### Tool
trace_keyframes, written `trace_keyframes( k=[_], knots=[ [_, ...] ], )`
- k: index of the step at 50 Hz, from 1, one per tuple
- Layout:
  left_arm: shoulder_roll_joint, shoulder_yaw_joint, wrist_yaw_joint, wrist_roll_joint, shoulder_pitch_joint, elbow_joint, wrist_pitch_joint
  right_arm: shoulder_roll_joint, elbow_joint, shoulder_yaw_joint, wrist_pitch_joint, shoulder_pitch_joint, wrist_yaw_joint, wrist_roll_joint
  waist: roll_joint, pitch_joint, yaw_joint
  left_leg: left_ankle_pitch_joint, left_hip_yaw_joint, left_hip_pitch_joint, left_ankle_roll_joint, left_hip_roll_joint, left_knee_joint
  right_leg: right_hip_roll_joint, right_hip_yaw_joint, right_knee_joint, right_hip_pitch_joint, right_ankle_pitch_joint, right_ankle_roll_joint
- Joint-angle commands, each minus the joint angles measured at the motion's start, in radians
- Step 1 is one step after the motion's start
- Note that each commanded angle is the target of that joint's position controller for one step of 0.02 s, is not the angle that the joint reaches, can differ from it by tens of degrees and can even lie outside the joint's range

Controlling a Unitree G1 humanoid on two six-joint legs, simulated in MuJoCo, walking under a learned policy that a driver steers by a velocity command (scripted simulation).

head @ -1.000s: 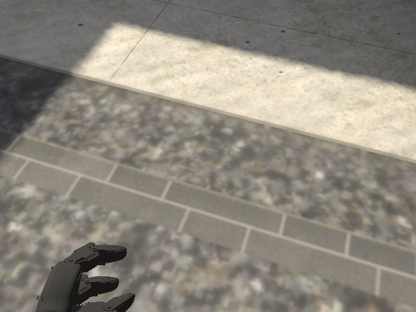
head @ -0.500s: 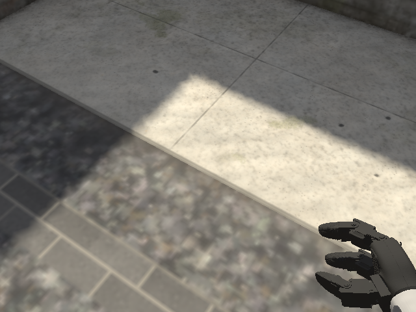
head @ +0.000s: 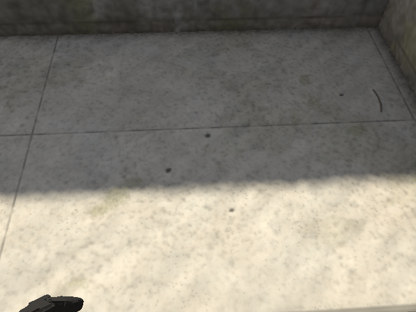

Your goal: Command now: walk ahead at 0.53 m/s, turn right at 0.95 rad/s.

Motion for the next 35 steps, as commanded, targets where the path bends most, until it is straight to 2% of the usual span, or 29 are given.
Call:
trace_keyframes(
  k=[1, 2, 3, 4, 5, 6, 7, 9, 11, 13, 15, 16, 17, 18, 19, 20, 21, 22, 23, 24, 25, 27, 29, 30, 31, 32, 33, 34, 35],
  knots=[
    [0.252, 0.09, 0.016, -0.047, 0.224, -0.065, -0.024, -0.207, -0.267, -0.031, -0.087, -0.14, -0.008, 0.039, 0.056, -0.391, 0.124, -0.049, -0.28, -0.753, 0.01, -0.061, 0.351, -0.398, 0.846, -0.388, 0.944, 0.324, -0.275],
    [0.185, 0.072, 0.013, -0.062, 0.134, -0.067, -0.037, -0.192, -0.241, -0.034, -0.077, -0.182, -0.024, 0.015, 0.213, -0.229, 0.058, -0.006, -0.252, -0.698, 0.014, -0.01, 0.241, -0.333, 0.741, -0.431, 0.721, 0.315, -0.186],
    [0.183, 0.07, 0.019, -0.049, 0.085, -0.093, -0.046, -0.202, -0.241, -0.039, -0.064, -0.12, -0.028, 0.015, 0.155, -0.182, -0.002, 0.007, -0.263, -0.643, -0.013, -0.008, 0.212, -0.352, 0.734, -0.43, 0.565, 0.477, -0.219],
    [0.166, 0.068, 0.022, -0.034, 0.055, -0.1, -0.049, -0.219, -0.231, -0.05, -0.043, -0.098, -0.029, 0.007, 0.145, -0.128, -0.03, -0.009, -0.265, -0.569, -0.03, 0.018, 0.151, -0.318, 0.663, -0.436, 0.421, 0.606, -0.208],
    [0.135, 0.062, 0.027, -0.038, 0.051, -0.098, -0.046, -0.219, -0.237, -0.056, -0.03, -0.112, -0.029, -0.003, 0.136, -0.099, -0.034, -0.001, -0.254, -0.514, -0.038, 0.025, 0.05, -0.26, 0.572, -0.433, 0.314, 0.663, -0.182],
    [0.126, 0.06, 0.038, -0.047, 0.04, -0.092, -0.041, -0.181, -0.254, -0.049, -0.027, -0.148, -0.031, -0.014, 0.145, -0.085, -0.04, 0.021, -0.229, -0.463, -0.042, 0.024, -0.095, -0.194, 0.498, -0.421, 0.219, 0.671, -0.142],
    [0.135, 0.066, 0.051, -0.054, 0.046, -0.086, -0.032, -0.137, -0.279, -0.039, -0.028, -0.203, -0.033, -0.022, 0.134, -0.081, -0.026, 0.083, -0.193, -0.45, -0.048, -0.013, -0.222, -0.136, 0.451, -0.385, 0.177, 0.739, -0.113],
    [0.154, 0.08, 0.083, -0.061, 0.07, -0.075, 0.01, -0.08, -0.295, -0.022, -0.024, -0.257, -0.028, -0.016, 0.074, -0.175, 0.005, 0.283, -0.151, -0.33, -0.051, -0.099, -0.451, -0.052, 0.393, -0.318, 0.154, 0.748, -0.029],
    [0.129, 0.078, 0.104, -0.067, 0.116, -0.058, 0.041, -0.079, -0.291, -0.024, -0.021, -0.283, -0.013, -0.001, 0.015, -0.243, 0.045, 0.481, -0.128, -0.254, -0.05, -0.139, -0.6, -0.04, 0.382, -0.266, 0.181, 0.594, 0.048],
    [0.089, 0.066, 0.108, -0.061, 0.158, -0.041, 0.049, -0.089, -0.307, -0.029, -0.019, -0.338, 0.0, 0.005, -0.049, -0.227, 0.078, 0.558, -0.156, -0.234, -0.039, -0.135, -0.68, -0.055, 0.439, -0.236, 0.208, 0.402, 0.073],
    [0.05, 0.054, 0.107, -0.045, 0.14, -0.049, 0.046, -0.115, -0.31, -0.045, -0.025, -0.335, 0.002, -0.001, -0.098, -0.197, 0.056, 0.57, -0.2, -0.24, -0.005, -0.104, -0.77, -0.078, 0.497, -0.148, 0.286, 0.307, 0.076],
    [0.034, 0.047, 0.102, -0.04, 0.116, -0.059, 0.043, -0.122, -0.294, -0.052, -0.034, -0.289, 0.001, -0.012, -0.098, -0.21, 0.023, 0.652, -0.202, -0.187, 0.025, -0.075, -0.843, -0.072, 0.485, -0.053, 0.325, 0.301, 0.095],
    [-0.01, 0.031, 0.094, -0.027, 0.133, -0.076, 0.038, -0.15, -0.289, -0.056, -0.041, -0.238, -0.006, -0.03, -0.007, -0.282, 0.018, 0.901, -0.291, -0.024, 0.089, 0.055, -0.833, -0.027, 0.427, 0.148, 0.281, 0.089, 0.134],
    [-0.033, 0.02, 0.089, -0.027, 0.25, -0.069, 0.031, -0.162, -0.305, -0.048, -0.033, -0.206, -0.012, -0.065, 0.221, -0.346, 0.057, 1.377, -0.576, 0.203, 0.299, 0.309, -0.775, 0.104, 0.36, 0.449, 0.06, -0.54, 0.204],
    [0.062, 0.03, 0.068, -0.044, 0.36, -0.06, 0.024, -0.185, -0.286, -0.063, -0.022, -0.179, -0.008, -0.039, 0.319, -0.473, 0.095, 1.111, -0.88, 0.255, 0.432, 0.473, -0.803, 0.042, 0.367, 0.624, -0.038, -0.522, 0.235],
    [0.145, 0.051, 0.066, -0.046, 0.279, -0.028, 0.043, -0.132, -0.321, -0.055, -0.01, -0.231, -0.012, -0.02, 0.167, -0.418, 0.043, 0.834, -0.803, 0.188, 0.403, 0.383, -0.823, -0.008, 0.362, 0.699, -0.046, -0.435, 0.268],
    [0.152, 0.054, 0.074, -0.046, 0.177, -0.039, 0.066, -0.102, -0.323, -0.041, 0.009, -0.248, -0.013, -0.019, 0.084, -0.327, 0.022, 0.626, -0.662, 0.09, 0.339, 0.294, -0.839, -0.022, 0.32, 0.717, -0.07, -0.365, 0.282],
    [0.126, 0.048, 0.083, -0.04, 0.143, -0.046, 0.084, -0.092, -0.325, -0.03, 0.026, -0.265, -0.013, -0.017, 0.044, -0.269, 0.027, 0.475, -0.598, -0.018, 0.298, 0.239, -0.873, -0.03, 0.298, 0.704, -0.053, -0.327, 0.288],
    [0.083, 0.036, 0.079, -0.037, 0.17, -0.052, 0.089, -0.092, -0.315, -0.022, 0.037, -0.288, -0.01, -0.015, 0.047, -0.243, 0.07, 0.214, -0.543, -0.116, 0.247, 0.179, -0.918, -0.064, 0.265, 0.612, -0.003, -0.288, 0.284],
    [0.038, 0.02, 0.07, -0.031, 0.214, -0.045, 0.084, -0.107, -0.305, -0.028, 0.042, -0.291, -0.005, -0.014, 0.108, -0.226, 0.097, 0.041, -0.459, -0.212, 0.189, 0.097, -0.97, -0.064, 0.176, 0.496, 0.075, -0.272, 0.282],
    [0.025, 0.015, 0.061, -0.029, 0.251, -0.033, 0.074, -0.141, -0.301, -0.045, 0.05, -0.282, -0.004, -0.003, 0.176, -0.216, 0.098, -0.034, -0.398, -0.276, 0.171, 0.055, -1.018, -0.048, 0.093, 0.407, 0.147, -0.295, 0.276],
    [0.036, 0.013, 0.055, -0.022, 0.249, -0.023, 0.05, -0.176, -0.303, -0.065, 0.06, -0.272, -0.009, 0.018, 0.222, -0.198, 0.086, -0.086, -0.378, -0.351, 0.182, 0.056, -1.08, -0.063, 0.055, 0.198, 0.275, -0.322, 0.237],
    [0.051, 0.012, 0.055, -0.013, 0.263, -0.001, 0.031, -0.182, -0.292, -0.077, 0.057, -0.243, -0.011, 0.031, 0.244, -0.182, 0.081, -0.114, -0.408, -0.35, 0.183, 0.088, -1.108, -0.088, 0.061, -0.034, 0.368, -0.287, 0.176],
    [0.063, 0.014, 0.056, -0.007, 0.313, 0.029, 0.026, -0.178, -0.293, -0.079, 0.057, -0.24, -0.011, 0.035, 0.248, -0.169, 0.096, -0.119, -0.397, -0.371, 0.161, 0.085, -1.11, -0.083, 0.031, -0.144, 0.439, -0.241, 0.146],
    [0.066, 0.013, 0.059, 0.005, 0.396, 0.073, 0.021, -0.168, -0.308, -0.079, 0.06, -0.276, -0.014, 0.038, 0.225, -0.139, 0.14, -0.121, -0.349, -0.441, 0.115, 0.048, -1.086, -0.069, -0.021, -0.283, 0.546, -0.126, 0.117],
    [0.061, 0.011, 0.062, 0.021, 0.48, 0.12, 0.012, -0.132, -0.331, -0.074, 0.06, -0.32, -0.016, 0.038, 0.145, -0.096, 0.176, -0.096, -0.272, -0.568, 0.055, -0.022, -0.947, -0.082, 0.01, -0.387, 0.657, -0.112, 0.087],
    [0.102, 0.016, 0.047, 0.041, 0.451, 0.085, 0.01, 0.006, -0.296, -0.04, 0.085, -0.246, 0.005, -0.008, -0.298, -0.088, 0.166, -0.101, -0.124, -0.806, 0.055, -0.143, -0.481, -0.297, 0.36, -0.494, 0.765, -0.505, 0.058],
    [0.152, 0.032, 0.053, 0.023, 0.318, 0.011, 0.006, -0.029, -0.365, -0.04, 0.075, -0.334, 0.013, -0.023, -0.221, 0.011, 0.157, 0.057, -0.18, -0.983, 0.046, -0.115, -0.366, -0.541, 0.76, -0.636, 0.572, -0.753, -0.032],
    [0.145, 0.037, 0.064, 0.022, 0.254, 0.015, 0.005, -0.077, -0.383, -0.054, 0.066, -0.379, 0.028, -0.014, -0.075, 0.048, 0.105, 0.207, -0.263, -0.973, 0.054, -0.048, -0.293, -0.533, 0.746, -0.646, 0.498, -0.705, -0.054]
  ],
)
